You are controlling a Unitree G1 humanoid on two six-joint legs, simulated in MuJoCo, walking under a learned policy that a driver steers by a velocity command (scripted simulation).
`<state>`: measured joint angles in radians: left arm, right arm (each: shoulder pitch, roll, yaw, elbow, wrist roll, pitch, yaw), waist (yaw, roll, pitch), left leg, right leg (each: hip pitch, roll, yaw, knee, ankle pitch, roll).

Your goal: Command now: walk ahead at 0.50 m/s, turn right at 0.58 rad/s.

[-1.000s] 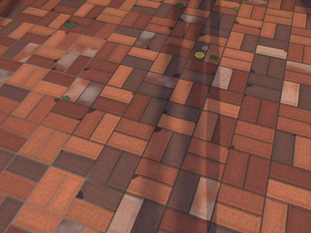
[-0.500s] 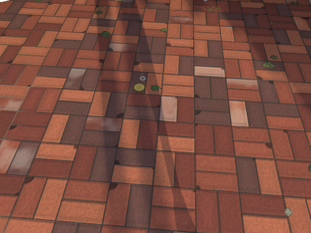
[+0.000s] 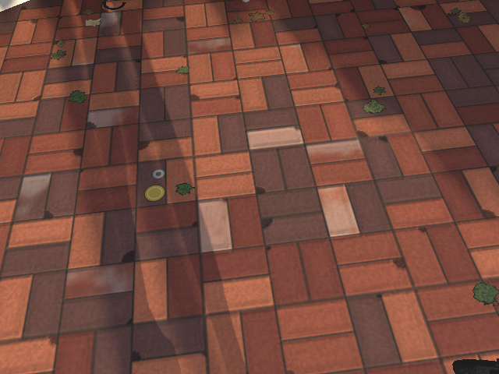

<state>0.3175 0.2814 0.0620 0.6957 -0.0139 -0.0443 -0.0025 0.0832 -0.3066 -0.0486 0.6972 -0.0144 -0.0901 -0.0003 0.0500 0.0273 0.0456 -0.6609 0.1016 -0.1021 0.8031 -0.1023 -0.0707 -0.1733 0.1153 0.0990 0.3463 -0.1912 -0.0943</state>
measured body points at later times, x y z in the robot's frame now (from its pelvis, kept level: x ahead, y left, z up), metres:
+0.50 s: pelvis +0.20 +0.06 -0.01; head +0.24 +0.06 +0.44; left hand +0.41 +0.29 -0.11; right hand +0.27 -0.22 -0.12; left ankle +0.25 +0.16 -0.75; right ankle +0.23 -0.10 -0.73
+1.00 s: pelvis +0.25 +0.03 -0.01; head +0.26 +0.03 +0.44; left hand +0.43 +0.25 -0.12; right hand +0.30 -0.25 -0.14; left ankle +0.25 +0.16 -0.75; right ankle +0.23 -0.09 -0.75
